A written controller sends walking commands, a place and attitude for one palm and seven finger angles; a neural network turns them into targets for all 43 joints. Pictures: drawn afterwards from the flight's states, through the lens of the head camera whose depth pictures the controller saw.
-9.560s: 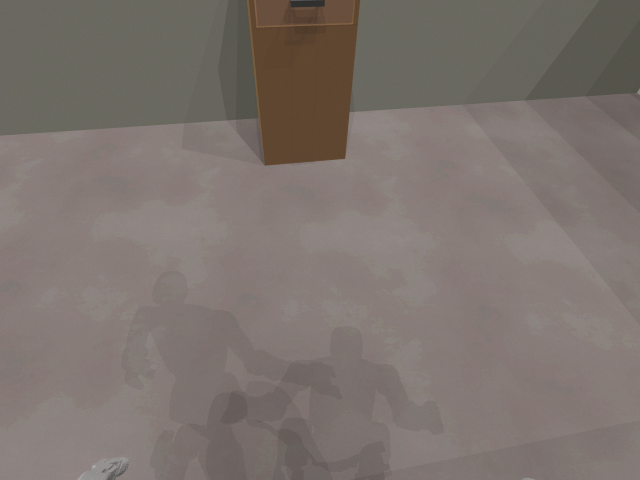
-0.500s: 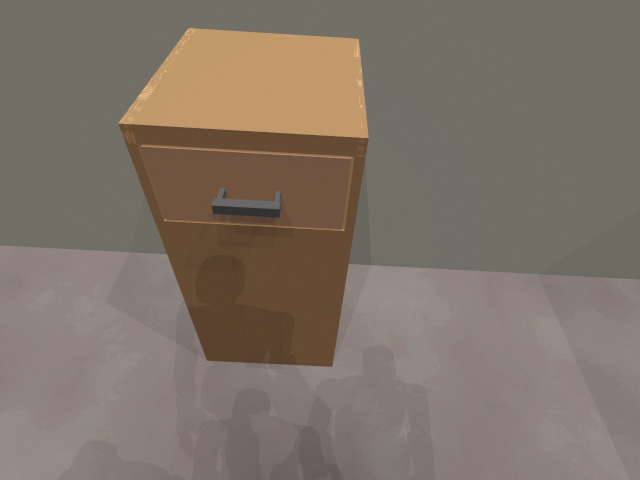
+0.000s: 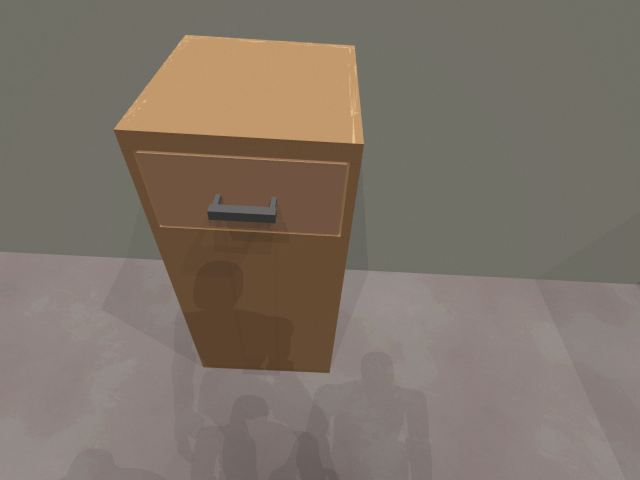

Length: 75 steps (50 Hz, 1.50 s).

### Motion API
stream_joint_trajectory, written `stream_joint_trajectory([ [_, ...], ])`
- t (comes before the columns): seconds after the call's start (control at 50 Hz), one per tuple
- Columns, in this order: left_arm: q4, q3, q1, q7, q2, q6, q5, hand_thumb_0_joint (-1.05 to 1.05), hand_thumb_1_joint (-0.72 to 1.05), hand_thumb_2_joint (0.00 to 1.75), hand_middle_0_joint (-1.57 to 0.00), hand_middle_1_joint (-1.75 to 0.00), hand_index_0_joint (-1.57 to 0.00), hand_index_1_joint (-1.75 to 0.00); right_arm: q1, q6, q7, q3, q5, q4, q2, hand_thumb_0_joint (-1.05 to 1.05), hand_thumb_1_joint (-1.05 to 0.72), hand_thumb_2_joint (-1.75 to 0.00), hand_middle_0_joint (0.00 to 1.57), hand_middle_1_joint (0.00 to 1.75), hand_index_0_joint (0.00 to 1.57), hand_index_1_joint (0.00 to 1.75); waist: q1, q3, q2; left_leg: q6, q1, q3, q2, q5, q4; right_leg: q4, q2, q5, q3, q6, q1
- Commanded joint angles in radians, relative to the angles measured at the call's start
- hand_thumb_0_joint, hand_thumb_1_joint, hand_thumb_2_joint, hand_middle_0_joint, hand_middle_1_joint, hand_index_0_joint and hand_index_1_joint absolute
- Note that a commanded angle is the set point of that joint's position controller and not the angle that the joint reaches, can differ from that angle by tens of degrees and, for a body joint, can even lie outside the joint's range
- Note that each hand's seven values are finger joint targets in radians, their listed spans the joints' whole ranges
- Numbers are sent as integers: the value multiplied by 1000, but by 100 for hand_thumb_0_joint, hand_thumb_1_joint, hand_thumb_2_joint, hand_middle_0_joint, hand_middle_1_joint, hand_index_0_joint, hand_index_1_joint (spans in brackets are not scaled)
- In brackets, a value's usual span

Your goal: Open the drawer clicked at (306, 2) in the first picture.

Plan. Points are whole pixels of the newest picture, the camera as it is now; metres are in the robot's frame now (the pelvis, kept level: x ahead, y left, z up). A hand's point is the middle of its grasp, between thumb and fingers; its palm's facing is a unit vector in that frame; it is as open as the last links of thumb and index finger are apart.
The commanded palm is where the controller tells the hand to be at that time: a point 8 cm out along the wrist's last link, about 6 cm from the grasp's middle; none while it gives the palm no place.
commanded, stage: shuffle to correct the standing spot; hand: left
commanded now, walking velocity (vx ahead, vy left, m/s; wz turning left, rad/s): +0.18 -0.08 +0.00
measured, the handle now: (244, 206) +0.58 +0.18 -0.02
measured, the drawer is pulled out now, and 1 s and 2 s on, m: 0.00 0.00 0.00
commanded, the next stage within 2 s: come to a stop and stand still in 0.22 s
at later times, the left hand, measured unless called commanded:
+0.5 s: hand out of the picture -0.02 +0.12 -0.19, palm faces +0.10 -0.99 -0.08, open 7.4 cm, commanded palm none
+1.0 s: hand out of the picture +0.09 +0.13 -0.17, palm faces +0.04 -0.98 -0.21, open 7.3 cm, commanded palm none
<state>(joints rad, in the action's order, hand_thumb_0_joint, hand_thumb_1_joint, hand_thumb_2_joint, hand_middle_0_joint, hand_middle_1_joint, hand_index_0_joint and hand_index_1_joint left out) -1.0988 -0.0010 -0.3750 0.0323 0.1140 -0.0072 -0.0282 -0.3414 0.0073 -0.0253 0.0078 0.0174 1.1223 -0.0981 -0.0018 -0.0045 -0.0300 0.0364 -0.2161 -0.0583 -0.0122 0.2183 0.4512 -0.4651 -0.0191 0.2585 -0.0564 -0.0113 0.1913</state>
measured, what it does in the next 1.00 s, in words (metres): steps on the spot: left foot, then right foot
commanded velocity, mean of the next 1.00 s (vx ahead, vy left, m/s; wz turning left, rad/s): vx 0.02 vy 0.01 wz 0.00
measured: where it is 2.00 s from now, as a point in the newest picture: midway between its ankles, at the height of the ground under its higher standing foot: outside the picture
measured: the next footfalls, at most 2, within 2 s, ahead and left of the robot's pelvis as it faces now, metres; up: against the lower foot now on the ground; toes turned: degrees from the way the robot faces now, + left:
left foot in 0.46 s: +0.19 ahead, +0.08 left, +0.00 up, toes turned +6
right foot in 0.86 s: +0.11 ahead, -0.14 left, +0.00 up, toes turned +4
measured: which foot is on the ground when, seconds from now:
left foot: down 0.00-0.20, up 0.22-0.44, down 0.46-0.88, up 0.90-1.00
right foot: down 0.00-0.48, up 0.50-0.84, down 0.86-1.00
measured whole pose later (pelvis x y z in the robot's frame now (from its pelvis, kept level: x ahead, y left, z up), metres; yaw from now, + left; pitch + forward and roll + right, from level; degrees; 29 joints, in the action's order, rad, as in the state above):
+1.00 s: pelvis +0.06 -0.05 +0.00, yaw -1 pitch -1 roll +1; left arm -1.00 0.03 -0.31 0.03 0.14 0.02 -0.03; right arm -0.29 -0.06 0.01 -0.05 0.03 1.05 -0.18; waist 0.01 -0.03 0.00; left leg 0.01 -0.42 -0.05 0.02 0.33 0.84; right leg -0.47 -0.03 0.25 -0.06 -0.02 0.21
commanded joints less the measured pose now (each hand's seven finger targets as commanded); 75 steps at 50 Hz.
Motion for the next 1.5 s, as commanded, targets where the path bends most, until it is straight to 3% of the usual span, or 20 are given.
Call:
stream_joint_trajectory([
  [0.0, 26, 21, -107, -12, 47, -7, -9, 0, 90, 90, -20, -30, -20, -30, -54, 4, -2, -39, 6, -32, -149, 0, -90, -90, 20, 30, 20, 30, 14, 172, 120, 64, -170, 234, 181, 495, -249, -4, -10, 200, 16, -32, 81],
  [0.12, 20, 32, -165, -19, 53, -22, -3, 0, 90, 90, -20, -30, -20, -30, -49, 16, 0, -42, 4, -57, -116, 0, -90, -90, 20, 30, 20, 30, 29, 167, 13, 60, -211, 161, 125, 380, -102, 69, -53, 236, 122, -64, 45],
  [0.22, -13, 57, -281, -1, 116, -42, 1, 0, 90, 90, -20, -30, -20, -30, 47, 32, 14, -34, 7, -119, -69, 0, -90, -90, 20, 30, 20, 30, 67, 146, -172, 21, -452, -17, 36, 278, 433, 271, -295, 85, 432, -211, -157],
  [0.32, -18, 50, -238, 6, 104, -58, -9, 0, 90, 90, -20, -30, -20, -30, 96, 46, 26, -29, -4, -129, -37, 0, -90, -90, 20, 30, 20, 30, 39, 113, -34, 16, -383, -31, 66, 240, 363, 180, -257, -374, 242, -222, -173],
  [0.4, -13, 32, -167, 13, 72, -41, 8, 0, 90, 90, -20, -30, -20, -30, -81, 44, -7, -11, -7, -50, -46, 0, -90, -90, 20, 30, 20, 30, -48, 29, -25, 0, 82, -39, 32, -228, 4, -69, -112, -641, 70, -83, -4],
  [0.44, -10, 16, -209, 21, 29, -34, 28, 0, 90, 90, -20, -30, -20, -30, -143, 53, -27, -26, -9, -48, -167, 0, -90, -90, 20, 30, 20, 30, -32, -96, 163, 155, 255, 224, 329, -949, 27, -241, -24, -44, 13, 7, 108],
  [0.46, -10, 16, -224, 27, 28, -25, 23, 0, 90, 90, -20, -30, -20, -30, -110, 40, -29, -29, -19, -55, -175, 0, -90, -90, 20, 30, 20, 30, -11, -93, 164, 206, 209, 212, 380, -1037, -33, -311, -18, 298, 31, 11, 91],
  [0.52, -7, 21, -170, 30, 43, 11, 6, 0, 90, 90, -20, -30, -20, -30, 16, 28, -43, -19, -20, -73, -151, 0, -90, -90, 20, 30, 20, 30, 15, 83, 241, 197, 32, 176, 360, -989, -91, -384, -55, 322, 63, 22, 125],
  [0.64, 68, 45, -86, 12, 43, 48, 1, 0, 90, 90, -20, -30, -20, -30, 76, -3, -35, -73, 0, -130, -218, 0, -90, -90, 20, 30, 20, 30, 9, -61, 80, 213, 59, 172, 373, -681, -92, -479, -26, 234, 42, 25, 172],
  [0.74, 120, 51, -39, 1, 38, 48, -1, 0, 90, 90, -20, -30, -20, -30, 160, -15, -11, -83, 15, -166, -202, 0, -90, -90, 20, 30, 20, 30, 26, -32, 181, 147, -117, 143, 307, -91, -161, -332, -33, 163, 16, 14, 77],
  [0.8, 86, 50, -110, 2, 70, 22, -7, 0, 90, 90, -20, -30, -20, -30, 149, -32, 10, -74, 10, -157, -159, 0, -90, -90, 20, 30, 20, 30, 59, 0, 55, 36, -266, 81, 170, 317, -82, 7, -29, 82, 7, 11, -101],
  [0.84, 133, 55, -17, 5, 195, 10, -10, 0, 90, 90, -20, -30, -20, -30, 131, -49, 23, -54, -2, -181, -79, 0, -90, -90, 20, 30, 20, 30, 33, 106, -280, -40, -270, -13, 25, 253, 196, 383, -301, 575, 397, -76, 152],
  [0.86, 167, 59, 58, 6, 221, 15, -8, 0, 90, 90, -20, -30, -20, -30, 145, -52, 30, -61, 6, -186, -119, 0, -90, -90, 20, 30, 20, 30, 28, 139, -227, -32, -220, 20, 37, 242, 317, 428, -340, 587, 415, -113, 269],
  [0.96, 172, 68, 96, 1, 198, -11, 0, 0, 90, 90, -20, -30, -20, -30, 24, -35, 39, -60, 11, -124, -130, 0, -90, -90, 20, 30, 20, 30, -3, 143, -109, -36, -242, 20, 40, 89, 442, 330, -255, 231, 235, -109, 166],
  [1.04, 134, 84, -5, 0, 214, -11, -4, 0, 90, 90, -20, -30, -20, -30, 45, -17, 31, -52, 4, -144, -112, 0, -90, -90, 20, 30, 20, 30, 54, 79, -78, -39, -238, 2, 34, 176, 249, 269, -285, 82, 250, -163, -26],
  [1.12, 105, 77, 11, -5, 179, 0, 8, 0, 90, 90, -20, -30, -20, -30, -89, 6, 11, -35, -2, -99, -92, 0, -90, -90, 20, 30, 20, 30, 5, 15, -66, -27, 51, 3, 18, 27, -74, 120, -195, 32, 162, -112, 63],
  [1.18, 106, 46, 3, -13, 63, 1, 11, 0, 90, 90, -20, -30, -20, -30, -125, 14, -9, -49, 4, -96, -207, 0, -90, -90, 20, 30, 20, 30, 12, 10, 226, 116, 93, 301, 297, -92, -206, -132, -25, 184, -30, -11, 213],
  [1.22, 83, 40, 30, -12, 52, 5, 4, 0, 90, 90, -20, -30, -20, -30, -71, 17, -16, -34, 8, -85, -164, 0, -90, -90, 20, 30, 20, 30, 22, 52, 263, 121, -9, 245, 254, -88, -234, -193, -32, 197, -5, -15, 165],
  [1.34, -7, 22, -48, -10, 68, -20, 16, 0, 90, 90, -20, -30, -20, -30, -61, 31, -25, -12, -8, -57, -109, 0, -90, -90, 20, 30, 20, 30, 30, 9, 19, 28, 7, 83, 132, -298, -71, 53, -97, -258, 81, -20, -53],
  [1.48, -27, 10, -31, 4, 55, -15, 16, 0, 90, 90, -20, -30, -20, -30, -74, 23, -22, -5, -7, -3, -81, 0, -90, -90, 20, 30, 20, 30, 18, 101, -17, 10, 9, 77, 122, -161, -105, 80, -95, -227, 75, -22, -5],
])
